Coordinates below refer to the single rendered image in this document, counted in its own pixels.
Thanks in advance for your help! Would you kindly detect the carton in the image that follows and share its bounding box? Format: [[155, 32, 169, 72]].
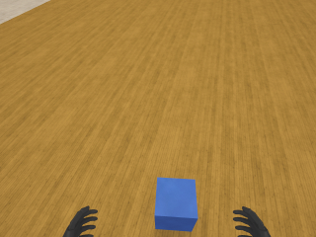
[[154, 177, 198, 232]]

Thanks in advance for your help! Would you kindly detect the right robot hand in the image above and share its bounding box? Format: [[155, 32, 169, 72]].
[[233, 206, 272, 237]]

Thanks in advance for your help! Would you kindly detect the left robot hand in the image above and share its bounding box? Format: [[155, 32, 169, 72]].
[[62, 205, 98, 237]]

